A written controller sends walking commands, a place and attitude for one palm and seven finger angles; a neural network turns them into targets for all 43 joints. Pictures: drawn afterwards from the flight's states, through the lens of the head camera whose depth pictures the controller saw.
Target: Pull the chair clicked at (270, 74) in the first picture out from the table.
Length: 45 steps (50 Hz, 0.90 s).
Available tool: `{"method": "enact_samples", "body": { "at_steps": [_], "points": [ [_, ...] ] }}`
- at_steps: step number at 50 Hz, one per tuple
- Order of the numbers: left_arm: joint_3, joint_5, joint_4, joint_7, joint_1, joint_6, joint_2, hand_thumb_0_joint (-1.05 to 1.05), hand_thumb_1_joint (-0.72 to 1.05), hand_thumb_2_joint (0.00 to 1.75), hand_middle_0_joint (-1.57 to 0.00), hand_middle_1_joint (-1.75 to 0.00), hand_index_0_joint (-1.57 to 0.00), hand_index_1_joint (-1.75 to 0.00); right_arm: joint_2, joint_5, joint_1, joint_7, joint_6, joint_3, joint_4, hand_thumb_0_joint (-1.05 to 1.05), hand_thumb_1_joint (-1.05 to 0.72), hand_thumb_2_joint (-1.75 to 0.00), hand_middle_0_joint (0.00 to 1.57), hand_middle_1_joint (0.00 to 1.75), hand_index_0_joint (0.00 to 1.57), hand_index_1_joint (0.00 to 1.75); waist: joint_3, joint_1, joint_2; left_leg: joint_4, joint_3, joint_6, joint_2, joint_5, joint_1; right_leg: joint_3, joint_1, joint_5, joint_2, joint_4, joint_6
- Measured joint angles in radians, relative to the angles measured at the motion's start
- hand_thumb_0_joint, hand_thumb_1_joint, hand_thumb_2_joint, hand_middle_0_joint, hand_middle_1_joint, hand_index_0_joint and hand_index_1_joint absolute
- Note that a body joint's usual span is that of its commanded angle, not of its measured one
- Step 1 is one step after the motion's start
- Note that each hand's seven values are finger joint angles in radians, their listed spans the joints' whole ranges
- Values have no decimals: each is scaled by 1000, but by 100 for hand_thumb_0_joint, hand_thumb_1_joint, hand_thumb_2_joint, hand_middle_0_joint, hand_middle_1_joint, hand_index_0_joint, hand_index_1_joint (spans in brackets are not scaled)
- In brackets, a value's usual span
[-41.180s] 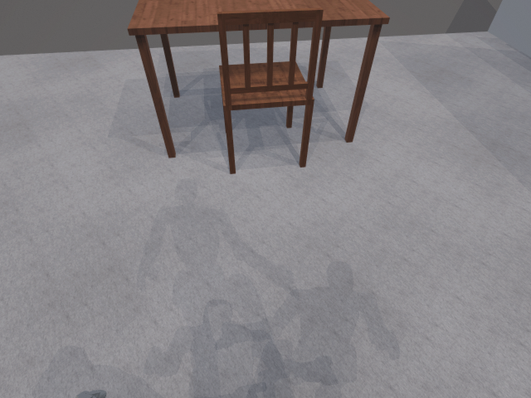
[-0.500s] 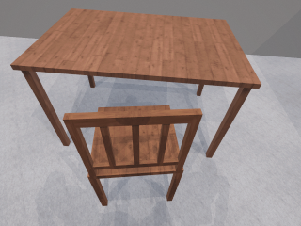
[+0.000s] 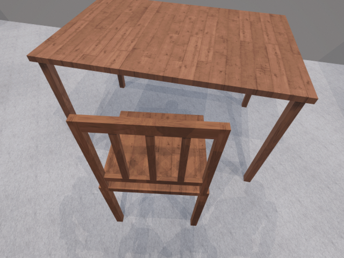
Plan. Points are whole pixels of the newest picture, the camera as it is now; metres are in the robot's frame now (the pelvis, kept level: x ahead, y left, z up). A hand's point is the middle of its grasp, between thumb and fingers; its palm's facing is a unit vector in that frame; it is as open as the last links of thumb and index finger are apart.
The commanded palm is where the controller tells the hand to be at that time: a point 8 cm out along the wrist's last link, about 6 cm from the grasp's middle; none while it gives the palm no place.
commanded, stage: shuffle to correct the standing spot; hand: left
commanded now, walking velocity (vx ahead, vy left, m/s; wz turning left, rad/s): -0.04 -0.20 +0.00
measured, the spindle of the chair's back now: (151, 158) +0.42 +0.09 -0.10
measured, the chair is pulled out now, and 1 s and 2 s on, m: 0.18 0.18 0.18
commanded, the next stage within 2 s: come to a stop and stand still in 0.40 s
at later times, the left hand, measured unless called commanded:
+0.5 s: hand out of the picture +0.03 +0.11 -0.17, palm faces -0.01 -0.98 -0.18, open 7.4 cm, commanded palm none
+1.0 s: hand out of the picture +0.03 +0.09 -0.17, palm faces -0.03 -0.97 -0.26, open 7.3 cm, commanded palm none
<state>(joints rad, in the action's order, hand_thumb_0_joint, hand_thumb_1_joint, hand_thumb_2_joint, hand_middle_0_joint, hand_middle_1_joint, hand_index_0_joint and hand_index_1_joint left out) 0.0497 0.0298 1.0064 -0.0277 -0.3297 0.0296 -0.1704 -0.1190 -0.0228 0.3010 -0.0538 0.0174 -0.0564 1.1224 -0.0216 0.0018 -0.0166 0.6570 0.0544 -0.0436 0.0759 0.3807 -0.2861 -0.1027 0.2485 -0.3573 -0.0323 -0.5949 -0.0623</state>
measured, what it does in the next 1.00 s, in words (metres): steps to the right: left foot, then right foot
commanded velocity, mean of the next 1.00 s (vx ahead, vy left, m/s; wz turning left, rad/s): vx -0.02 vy -0.02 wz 0.00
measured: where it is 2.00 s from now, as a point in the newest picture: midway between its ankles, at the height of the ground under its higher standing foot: outside the picture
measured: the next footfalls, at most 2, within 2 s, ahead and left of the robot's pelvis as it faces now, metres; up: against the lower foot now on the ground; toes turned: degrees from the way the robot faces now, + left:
left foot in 0.24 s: +0.03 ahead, +0.01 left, +0.00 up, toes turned -3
right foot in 0.58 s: +0.02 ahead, -0.28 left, +0.00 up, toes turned -1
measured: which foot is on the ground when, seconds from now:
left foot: up 0.00-0.22, down 0.24-1.00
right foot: down 0.00-0.26, up 0.28-0.56, down 0.58-1.00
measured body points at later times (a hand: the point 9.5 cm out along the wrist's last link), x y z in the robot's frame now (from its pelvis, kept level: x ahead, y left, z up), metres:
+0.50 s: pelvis -0.02 -0.07 +0.01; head +0.01 -0.05 +0.46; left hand +0.03 +0.16 -0.15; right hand -0.02 -0.31 -0.14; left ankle -0.01 +0.05 -0.73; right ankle -0.04 -0.24 -0.68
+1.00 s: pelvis -0.03 -0.10 +0.00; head -0.02 -0.10 +0.45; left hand +0.03 +0.14 -0.15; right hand +0.00 -0.35 -0.15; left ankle -0.01 +0.01 -0.73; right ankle -0.02 -0.28 -0.73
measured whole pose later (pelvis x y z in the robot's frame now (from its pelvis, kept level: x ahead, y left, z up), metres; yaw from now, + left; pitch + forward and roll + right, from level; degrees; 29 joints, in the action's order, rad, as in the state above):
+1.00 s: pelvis -0.03 -0.10 +0.00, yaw -3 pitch -1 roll +0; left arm 0.02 0.02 0.98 -0.05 -0.24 0.02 -0.21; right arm -0.18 -0.01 0.25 0.00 0.03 -0.04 0.98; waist -0.03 0.00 0.00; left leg 0.64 -0.01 0.00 0.00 0.32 -0.31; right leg 0.06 0.30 -0.31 0.07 -0.62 0.06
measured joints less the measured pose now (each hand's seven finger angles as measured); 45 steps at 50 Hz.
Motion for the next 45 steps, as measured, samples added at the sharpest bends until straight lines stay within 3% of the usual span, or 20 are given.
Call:
{"method": "enact_samples", "body": {
  "at_steps": [4,6,9,12,13,15,18,21,25,29,31,33,37,45],
  "points": [
    [1,7,-27,-12,-4,6,1,0,91,89,-20,-30,-20,-30,-17,5,-30,-6,21,-10,-7,0,-90,-90,20,29,20,29,-13,14,5,261,-57,37,-16,117,-86,-17,-37,30,-24,63,-35],
    [-2,11,-34,-14,-13,12,4,0,91,89,-20,-30,-20,-30,-28,6,-48,-5,21,-12,-15,0,-90,-90,20,29,20,29,-14,21,2,299,-95,41,-29,125,-99,-12,-42,39,-38,75,-48],
    [-5,15,-42,-12,-26,21,3,0,90,89,-20,-30,-20,-30,-34,8,-74,-3,16,-10,-32,0,-91,-90,20,29,20,29,-12,27,-6,225,-138,48,-48,113,-79,-5,-39,43,-63,77,-60],
    [-5,10,-43,-7,-35,30,-6,0,90,89,-20,-30,-20,-30,-27,10,-86,-4,-2,2,-48,0,-91,-90,20,29,20,29,-8,23,-17,-5,-156,67,-57,-16,3,-3,-23,30,-93,45,-66],
    [-3,7,-41,-4,-34,33,-15,0,90,89,-20,-30,-20,-30,-16,8,-91,-5,-9,6,-48,0,-91,-90,20,29,19,29,-9,20,-41,-30,-166,90,-64,-28,14,6,-7,14,-87,10,-55],
    [-3,8,-35,0,-21,44,-26,0,90,89,-20,-30,-20,-30,-2,1,-88,-4,-16,18,-58,0,-91,-90,20,29,19,29,-10,12,-73,-31,-181,104,-71,-32,11,45,62,-82,-76,-159,7],
    [-3,11,-41,10,19,50,-32,0,91,89,-20,-30,-20,-30,5,-3,-67,-4,-29,31,-59,0,-91,-90,20,29,20,29,-19,5,-77,-69,-167,91,-66,-62,13,110,166,-99,-53,-408,51],
    [-1,4,-63,18,46,46,-32,0,91,89,-20,-30,-20,-30,-1,-3,-54,2,-22,29,-43,0,-90,-90,20,29,20,29,-20,8,-57,-100,-151,72,-44,-90,13,151,210,-70,-3,-483,78],
    [0,-3,-80,27,72,49,-34,0,91,89,-20,-30,-20,-30,-20,-7,-55,15,-6,7,-36,0,-90,-90,20,30,20,30,-24,-4,-13,-95,-131,40,1,-97,-3,148,166,-70,72,-301,93],
    [0,-5,-87,26,76,24,-60,0,90,89,-20,-30,-20,-30,-39,-3,-43,25,4,-14,-46,0,-90,-90,20,30,20,30,-18,-21,0,-8,-111,-3,34,-62,-57,135,53,38,101,13,95],
    [-6,-4,-55,13,86,6,-50,0,91,89,-20,-30,-20,-30,-61,1,-43,29,16,-21,-41,0,-90,-90,20,30,20,30,-25,-24,25,48,-66,4,35,13,-71,124,56,45,79,-11,123],
    [-18,-4,-32,7,76,-3,-34,0,91,89,-20,-30,-20,-30,-80,5,-34,32,25,-23,-35,0,-90,-90,20,30,20,29,-12,-20,35,51,-34,15,10,41,-56,125,44,38,68,-13,121],
    [-31,-9,-8,0,58,-11,-9,0,90,89,-20,-30,-20,-30,-97,16,-22,33,10,-15,-34,0,-91,-90,20,29,19,29,6,-11,18,-44,-44,20,-37,-70,5,145,28,39,67,-3,110],
    [-21,-10,-27,-12,79,5,-18,0,91,89,-21,-30,-21,-30,-75,19,-41,39,13,-7,-69,0,-91,-90,20,29,19,29,-6,6,-20,-79,-66,26,-75,-80,22,167,36,42,104,-15,126]
  ]
}}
